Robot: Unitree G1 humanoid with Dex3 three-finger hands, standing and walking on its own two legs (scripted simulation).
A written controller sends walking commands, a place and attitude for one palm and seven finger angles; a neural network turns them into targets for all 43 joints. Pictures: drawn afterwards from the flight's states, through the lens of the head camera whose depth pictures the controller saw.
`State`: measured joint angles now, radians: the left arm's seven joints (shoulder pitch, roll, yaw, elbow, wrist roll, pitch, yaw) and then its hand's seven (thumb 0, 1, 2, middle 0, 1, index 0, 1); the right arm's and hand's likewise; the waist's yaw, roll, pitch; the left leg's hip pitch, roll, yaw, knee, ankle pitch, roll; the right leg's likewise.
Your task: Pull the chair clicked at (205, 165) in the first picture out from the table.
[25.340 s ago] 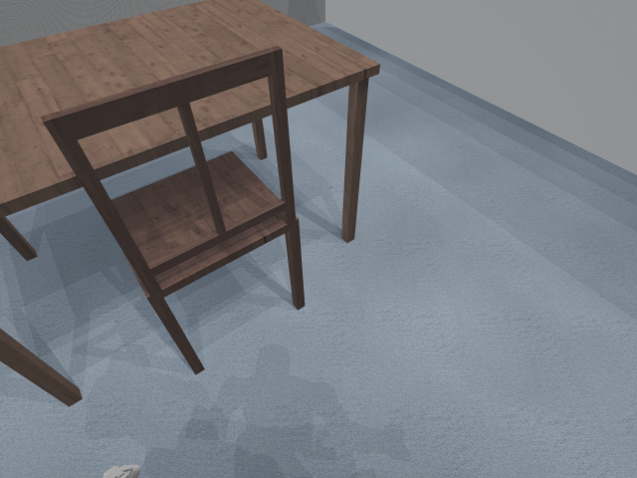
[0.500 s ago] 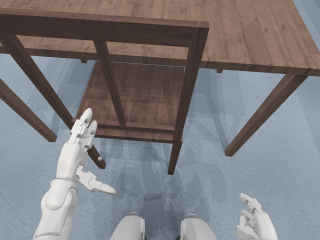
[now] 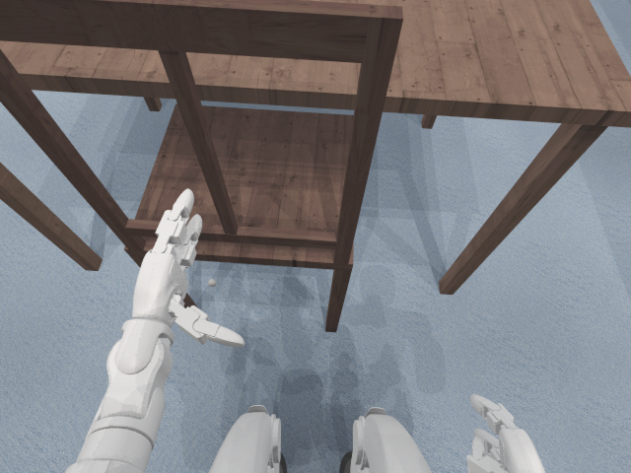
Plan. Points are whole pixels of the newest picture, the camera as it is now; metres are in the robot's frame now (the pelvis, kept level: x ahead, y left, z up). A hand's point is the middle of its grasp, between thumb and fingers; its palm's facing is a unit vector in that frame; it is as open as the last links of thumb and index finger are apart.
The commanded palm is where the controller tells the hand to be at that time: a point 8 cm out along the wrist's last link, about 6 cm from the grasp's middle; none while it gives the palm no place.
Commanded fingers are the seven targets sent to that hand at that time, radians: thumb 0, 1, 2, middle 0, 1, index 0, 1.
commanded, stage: aim the fingers beside a spindle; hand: left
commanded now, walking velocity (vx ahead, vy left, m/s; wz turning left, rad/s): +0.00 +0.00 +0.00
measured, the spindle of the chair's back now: (209, 164) +0.49 +0.15 +0.06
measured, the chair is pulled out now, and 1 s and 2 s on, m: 0.00 0.00 0.00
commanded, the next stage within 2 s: none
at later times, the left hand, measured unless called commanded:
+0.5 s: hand (207, 280) +0.34 +0.14 +0.03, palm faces -0.07 -1.00 -0.04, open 16.9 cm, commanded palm +0.33 +0.19 +0.02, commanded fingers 0.00 -0.50 0.30 -0.06 -0.08 -0.06 -0.08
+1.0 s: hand (213, 284) +0.34 +0.13 +0.01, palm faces -0.11 -0.99 -0.02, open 16.9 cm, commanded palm +0.32 +0.19 +0.02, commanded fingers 0.00 -0.50 0.30 -0.06 -0.08 -0.06 -0.08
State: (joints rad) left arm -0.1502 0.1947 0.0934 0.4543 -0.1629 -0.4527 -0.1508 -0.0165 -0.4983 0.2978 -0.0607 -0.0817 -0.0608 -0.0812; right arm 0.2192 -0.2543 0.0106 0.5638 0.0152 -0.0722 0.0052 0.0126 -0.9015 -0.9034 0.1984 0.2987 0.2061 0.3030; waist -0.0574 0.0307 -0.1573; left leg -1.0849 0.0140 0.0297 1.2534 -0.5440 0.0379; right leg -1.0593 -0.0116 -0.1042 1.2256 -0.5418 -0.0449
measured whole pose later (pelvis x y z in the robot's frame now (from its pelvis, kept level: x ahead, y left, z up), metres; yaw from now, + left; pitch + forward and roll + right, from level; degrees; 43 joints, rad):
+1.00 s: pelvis +0.00 +0.01 +0.00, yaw +0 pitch +22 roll -2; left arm -0.14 0.19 0.06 0.45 -0.16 -0.43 -0.14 -0.02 -0.50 0.30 -0.06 -0.08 -0.06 -0.08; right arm 0.22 -0.26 0.01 0.55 0.02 -0.02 0.02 0.01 -0.90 -0.90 0.20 0.30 0.21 0.30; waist -0.05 0.04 -0.17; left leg -1.09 0.01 0.03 1.25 -0.55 0.05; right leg -1.06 -0.01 -0.10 1.22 -0.54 -0.04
